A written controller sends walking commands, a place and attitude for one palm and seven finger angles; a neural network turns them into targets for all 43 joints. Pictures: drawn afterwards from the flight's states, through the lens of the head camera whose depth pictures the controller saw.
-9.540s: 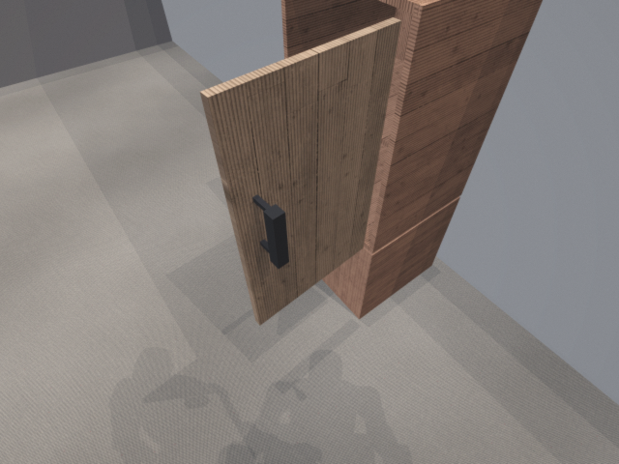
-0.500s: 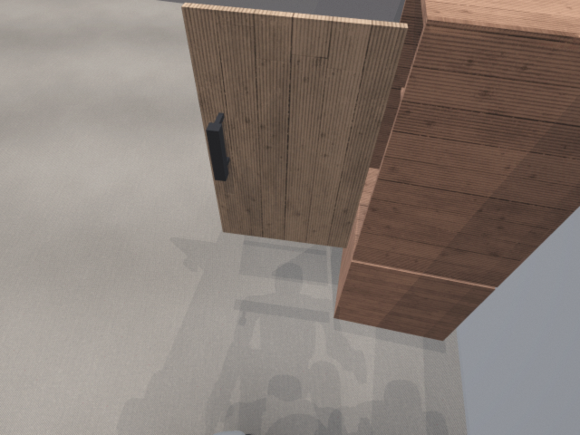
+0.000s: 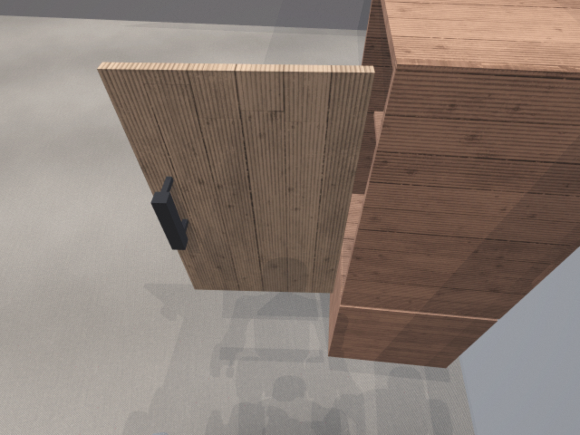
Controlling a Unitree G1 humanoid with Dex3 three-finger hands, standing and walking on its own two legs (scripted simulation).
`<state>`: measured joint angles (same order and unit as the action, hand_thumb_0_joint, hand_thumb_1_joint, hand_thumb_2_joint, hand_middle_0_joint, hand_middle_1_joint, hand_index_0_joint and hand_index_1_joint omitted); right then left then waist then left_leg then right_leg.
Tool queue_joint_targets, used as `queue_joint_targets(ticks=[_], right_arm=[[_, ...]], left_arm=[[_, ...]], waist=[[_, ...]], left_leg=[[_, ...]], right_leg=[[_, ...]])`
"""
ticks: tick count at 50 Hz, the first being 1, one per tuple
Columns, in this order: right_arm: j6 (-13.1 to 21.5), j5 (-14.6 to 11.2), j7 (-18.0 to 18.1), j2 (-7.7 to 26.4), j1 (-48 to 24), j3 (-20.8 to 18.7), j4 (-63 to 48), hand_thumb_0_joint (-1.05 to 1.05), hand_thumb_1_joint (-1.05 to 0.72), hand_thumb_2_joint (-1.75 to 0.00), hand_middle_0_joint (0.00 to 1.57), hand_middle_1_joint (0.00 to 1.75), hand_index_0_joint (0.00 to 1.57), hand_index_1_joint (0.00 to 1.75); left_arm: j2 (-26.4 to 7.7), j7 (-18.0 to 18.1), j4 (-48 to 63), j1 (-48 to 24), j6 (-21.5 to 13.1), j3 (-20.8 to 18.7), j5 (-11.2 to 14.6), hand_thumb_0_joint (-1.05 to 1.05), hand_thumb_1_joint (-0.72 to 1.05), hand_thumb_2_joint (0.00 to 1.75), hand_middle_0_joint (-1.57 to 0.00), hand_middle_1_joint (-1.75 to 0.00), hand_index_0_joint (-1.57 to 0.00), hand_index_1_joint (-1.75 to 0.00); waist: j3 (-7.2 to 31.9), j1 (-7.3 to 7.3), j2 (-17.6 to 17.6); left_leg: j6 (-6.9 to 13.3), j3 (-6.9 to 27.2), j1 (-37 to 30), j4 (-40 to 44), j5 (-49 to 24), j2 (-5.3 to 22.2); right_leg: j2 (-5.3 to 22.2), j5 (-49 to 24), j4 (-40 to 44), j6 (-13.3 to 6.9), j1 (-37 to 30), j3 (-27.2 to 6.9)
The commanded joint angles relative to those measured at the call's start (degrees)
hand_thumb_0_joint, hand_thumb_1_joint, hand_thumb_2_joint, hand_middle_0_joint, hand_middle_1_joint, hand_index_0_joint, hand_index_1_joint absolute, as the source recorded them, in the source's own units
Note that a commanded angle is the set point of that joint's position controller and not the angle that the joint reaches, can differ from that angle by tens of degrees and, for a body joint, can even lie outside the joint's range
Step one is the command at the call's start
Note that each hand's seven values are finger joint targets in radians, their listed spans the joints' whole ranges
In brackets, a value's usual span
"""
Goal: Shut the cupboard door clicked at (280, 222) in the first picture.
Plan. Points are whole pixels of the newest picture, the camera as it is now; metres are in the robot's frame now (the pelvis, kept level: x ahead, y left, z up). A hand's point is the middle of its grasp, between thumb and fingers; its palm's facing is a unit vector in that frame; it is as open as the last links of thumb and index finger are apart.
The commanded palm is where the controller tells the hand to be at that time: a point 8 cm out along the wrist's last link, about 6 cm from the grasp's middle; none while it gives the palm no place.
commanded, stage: come to a stop and stand still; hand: left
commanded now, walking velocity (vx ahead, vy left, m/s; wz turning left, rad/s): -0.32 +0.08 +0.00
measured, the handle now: (174, 213) +0.47 +0.22 +0.00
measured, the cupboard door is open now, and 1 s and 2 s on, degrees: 94 94 94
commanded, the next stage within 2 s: look again from close up in 1.00 s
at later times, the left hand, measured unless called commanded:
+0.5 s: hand out of the picture +0.04 +0.18 -0.17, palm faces +0.06 -0.97 -0.23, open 7.4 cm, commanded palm none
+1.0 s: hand out of the picture +0.00 +0.23 -0.16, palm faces -0.01 -0.97 -0.25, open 7.4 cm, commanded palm none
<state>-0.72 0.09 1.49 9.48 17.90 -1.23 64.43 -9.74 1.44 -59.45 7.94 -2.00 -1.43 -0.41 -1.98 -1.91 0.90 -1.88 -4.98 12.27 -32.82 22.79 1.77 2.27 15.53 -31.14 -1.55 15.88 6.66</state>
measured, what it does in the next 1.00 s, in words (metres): stands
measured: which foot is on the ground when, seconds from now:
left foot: down 0.00-1.00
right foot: down 0.00-1.00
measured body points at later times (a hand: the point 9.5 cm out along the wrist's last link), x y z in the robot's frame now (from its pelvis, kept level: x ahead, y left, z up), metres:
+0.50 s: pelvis +0.01 -0.01 +0.00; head +0.04 +0.00 +0.45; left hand +0.03 +0.23 -0.15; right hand +0.08 -0.25 -0.15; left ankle -0.03 +0.11 -0.73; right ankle -0.01 -0.11 -0.73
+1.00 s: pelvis -0.02 +0.03 +0.01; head -0.01 +0.02 +0.45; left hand +0.01 +0.28 -0.14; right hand +0.00 -0.20 -0.15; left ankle -0.03 +0.11 -0.73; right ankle -0.01 -0.11 -0.73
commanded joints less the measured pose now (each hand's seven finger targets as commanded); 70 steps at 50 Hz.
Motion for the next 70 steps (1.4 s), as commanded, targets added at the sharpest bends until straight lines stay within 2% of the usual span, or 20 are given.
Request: queue_joint_targets(ticks=[1, 4, 5, 6, 8, 11, 13, 15, 16, 17, 21, 23, 26, 27, 28, 30, 33, 37, 45, 70], right_arm=[[0.3, 0.3, 0.7, 5.0, 4.3, -1.1, -1.5, 0.00, -0.90, -0.90, 0.20, 0.30, 0.20, 0.30], [-0.5, 0.7, 1.1, 7.0, 3.6, -2.2, -3.8, 0.00, -0.90, -0.90, 0.20, 0.30, 0.20, 0.30], [-0.5, 0.9, 1.3, 8.0, 3.8, -2.5, -4.0, 0.00, -0.90, -0.90, 0.20, 0.30, 0.20, 0.30], [-0.4, 1.1, 1.4, 8.7, 3.5, -2.7, -4.5, 0.00, -0.90, -0.90, 0.20, 0.30, 0.20, 0.30], [-0.3, 1.7, 1.7, 8.8, 2.1, -2.9, -5.4, 0.00, -0.90, -0.90, 0.20, 0.30, 0.20, 0.30], [-0.2, 1.6, 1.7, 9.8, -1.3, -3.4, -6.7, 0.00, -0.90, -0.90, 0.20, 0.30, 0.20, 0.30], [-0.3, 1.0, 1.5, 9.2, -2.0, -3.6, -7.2, 0.00, -0.90, -0.90, 0.20, 0.30, 0.20, 0.30], [-0.7, 0.0, 0.8, 5.7, -0.4, -3.6, -8.0, 0.00, -0.90, -0.90, 0.20, 0.30, 0.20, 0.30], [-1.6, -0.1, 0.5, 4.0, -2.3, -3.0, -8.2, 0.00, -0.90, -0.90, 0.20, 0.30, 0.20, 0.30], [-2.2, 0.1, 0.6, 3.6, -4.4, -2.8, -8.4, 0.00, -0.90, -0.90, 0.20, 0.30, 0.20, 0.30], [-1.2, -0.2, 0.5, 2.8, -3.9, -1.9, -6.9, 0.00, -0.90, -0.90, 0.20, 0.30, 0.20, 0.30], [-0.5, -0.1, 0.4, 2.2, -2.0, -1.5, -5.2, 0.00, -0.90, -0.90, 0.20, 0.30, 0.20, 0.30], [0.6, 0.6, 0.5, 7.1, -3.7, -1.5, -5.3, 0.00, -0.90, -0.90, 0.20, 0.30, 0.20, 0.30], [1.0, 0.1, 0.0, 9.7, -7.8, -2.2, -9.6, 0.00, -0.90, -0.90, 0.20, 0.30, 0.20, 0.30], [0.9, 0.4, -0.3, 7.7, -8.8, -1.0, -10.8, 0.00, -0.90, -0.90, 0.20, 0.30, 0.20, 0.30], [1.7, 0.7, -0.1, 6.0, -3.0, -0.9, -10.2, 0.00, -0.90, -0.90, 0.20, 0.30, 0.20, 0.30], [2.0, 0.8, 0.1, 7.1, -3.7, -0.6, -11.1, 0.00, -0.90, -0.90, 0.20, 0.30, 0.20, 0.30], [2.2, 0.8, -0.2, 8.1, -3.6, -0.3, -11.4, 0.00, -0.90, -0.90, 0.20, 0.30, 0.20, 0.30], [2.6, 0.9, -0.5, 8.8, -2.1, 0.1, -9.3, 0.00, -0.90, -0.90, 0.20, 0.30, 0.20, 0.30], [2.9, 0.5, 0.0, 6.8, -0.5, 1.3, -1.8, 0.00, -0.90, -0.90, 0.20, 0.30, 0.20, 0.30]], left_arm=[[-9.3, 1.1, 0.8, 5.8, 1.1, -2.1, 0.6, 0.00, 0.90, 0.90, -0.20, -0.30, -0.20, -0.30], [-7.9, 1.1, 2.9, 3.5, 2.5, -2.3, 0.2, 0.00, 0.90, 0.90, -0.20, -0.30, -0.20, -0.30], [-6.9, 1.0, 3.6, 2.7, 2.9, -2.2, 0.2, 0.00, 0.90, 0.90, -0.20, -0.30, -0.20, -0.30], [-5.7, 1.0, 4.4, 2.0, 3.4, -2.2, 0.2, 0.00, 0.90, 0.90, -0.20, -0.30, -0.20, -0.30], [-4.7, 0.8, 5.3, 0.6, 4.1, -2.4, 0.1, 0.00, 0.90, 0.90, -0.20, -0.30, -0.20, -0.30], [-4.1, 0.4, 5.1, 3.7, 3.7, -2.7, 0.0, 0.00, 0.90, 0.90, -0.20, -0.30, -0.20, -0.30], [-5.1, 0.3, 4.3, 7.3, 3.0, -2.7, -0.3, 0.00, 0.90, 0.90, -0.20, -0.30, -0.20, -0.30], [-10.3, 0.6, 3.8, 7.4, 1.9, -2.9, -0.9, 0.00, 0.90, 0.90, -0.20, -0.30, -0.20, -0.30], [-10.5, 0.6, 3.4, 7.6, 1.6, -2.6, -0.6, 0.00, 0.90, 0.90, -0.20, -0.30, -0.20, -0.30], [-9.9, 0.8, 3.2, 6.9, 1.5, -2.4, -0.7, 0.00, 0.90, 0.90, -0.20, -0.30, -0.20, -0.30], [-9.0, 1.0, 2.5, 5.3, 1.1, -2.1, -0.8, 0.00, 0.90, 0.90, -0.20, -0.30, -0.20, -0.30], [-8.9, 0.8, 1.6, 5.3, 1.1, -1.8, -0.3, 0.00, 0.90, 0.90, -0.20, -0.30, -0.20, -0.30], [-6.2, 0.5, 1.5, 6.5, 1.6, -1.0, 0.2, 0.00, 0.90, 0.90, -0.20, -0.30, -0.20, -0.30], [-6.0, 2.9, -0.1, 12.7, 0.5, -0.7, -0.7, 0.00, 0.90, 0.90, -0.20, -0.30, -0.20, -0.30], [-8.8, 2.8, 0.4, 11.3, -0.1, -0.5, -0.7, 0.00, 0.90, 0.90, -0.20, -0.30, -0.20, -0.30], [-8.2, 1.9, 2.3, 8.8, 0.0, 0.2, -0.3, 0.00, 0.90, 0.90, -0.20, -0.30, -0.20, -0.30], [-6.9, 1.2, 2.1, 8.8, 0.7, 0.7, -0.6, 0.00, 0.90, 0.90, -0.20, -0.30, -0.20, -0.30], [-6.4, 0.7, 2.1, 8.8, 1.1, 1.0, -0.6, 0.00, 0.90, 0.90, -0.20, -0.30, -0.20, -0.30], [-6.9, 0.3, 1.7, 9.4, 1.1, 1.1, -0.6, 0.00, 0.90, 0.90, -0.20, -0.30, -0.20, -0.30], [-6.0, 0.8, -2.3, 9.7, 0.6, 1.7, -0.2, 0.00, 0.90, 0.90, -0.20, -0.30, -0.20, -0.30]], waist=[[8.4, 2.38, -1.7], [4.0, 1.90, 5.5], [3.6, 1.68, 6.9], [2.7, 1.49, 8.0], [0.8, 1.05, 7.6], [3.8, 2.23, 9.0], [5.8, 3.15, 3.8], [5.8, 1.41, -10.2], [4.6, 2.47, -14.0], [3.5, 2.77, -13.7], [4.4, 1.42, -10.7], [5.8, 0.72, -7.9], [5.0, 2.23, 2.2], [3.4, 3.39, 4.7], [0.5, 1.98, 7.5], [6.0, 0.33, 6.5], [2.4, 1.58, 2.3], [-2.6, 1.73, -0.8], [-1.6, 2.11, -0.8], [-0.8, 1.87, -1.3]], left_leg=[[-0.1, 1.5, -1.2, 5.6, -30.3, 4.0], [3.2, 5.6, -3.3, 5.8, -52.0, 9.6], [5.6, 8.1, -4.4, 7.8, -58.4, 12.2], [8.5, 10.5, -5.2, 9.3, -61.9, 14.8], [12.4, 12.3, -5.6, 9.6, -59.9, 16.4], [10.7, 9.6, -8.0, 6.6, -56.7, 14.0], [7.3, 7.1, -6.4, 2.2, -45.8, 10.8], [0.9, 0.0, 3.5, -5.5, -9.1, 1.0], [0.0, 1.7, 4.5, -11.8, 9.1, -1.7], [0.5, 4.8, 5.8, -15.7, 11.6, -1.1], [-0.1, 3.5, 5.6, -5.7, 4.9, -1.0], [-0.1, 2.5, -1.5, 6.7, -6.9, -1.5], [4.0, 9.1, -5.2, 10.4, -26.0, 8.4], [2.4, 3.6, -3.1, 0.0, -25.1, 7.2], [1.2, 4.0, 0.2, 0.7, -20.2, 3.4], [2.6, 6.2, -2.9, 5.7, -20.9, 4.0], [4.2, 8.2, -0.9, 8.7, -21.6, 5.5], [4.8, 9.8, 3.0, 13.5, -8.8, 4.6], [4.9, 10.4, 3.4, 17.3, -3.6, 4.4], [4.2, 7.1, -2.5, 14.7, -17.2, 4.0]], right_leg=[[11.2, -49.0, -1.2, -3.3, -12.0, -7.4], [5.7, -29.2, -5.6, -0.2, -3.3, -3.2], [2.9, -13.7, -8.5, 0.7, -1.0, -2.1], [0.2, 4.2, -12.3, 1.1, 2.0, -2.5], [-1.2, 15.3, -16.6, 0.7, 5.4, -5.2], [-1.5, 7.1, -8.3, 0.7, 2.1, -4.5], [-0.6, -10.2, 2.4, 0.4, -5.0, -5.0], [14.3, -39.0, 7.2, -5.3, -10.1, -18.5], [17.5, -40.6, 11.2, -9.2, -7.2, -21.2], [16.7, -40.5, 11.6, -10.4, -5.9, -21.4], [12.0, -48.7, 6.3, -9.4, -11.6, -15.2], [9.4, -40.9, 4.5, -6.3, -10.3, -13.7], [3.2, -14.5, 6.6, 0.4, -5.3, -9.5], [5.8, -22.0, 6.6, 0.8, -3.7, -10.7], [8.5, -29.3, 6.1, -1.8, -3.9, -14.5], [5.7, -21.8, 2.4, -2.7, -5.2, -12.1], [2.7, -9.4, 4.0, -1.4, -4.1, -9.5], [2.3, -1.7, 6.2, -0.8, -2.2, -9.9], [2.6, -2.2, 6.4, -0.5, -3.9, -9.5], [4.0, -10.3, 8.4, -0.1, -5.4, -10.5]])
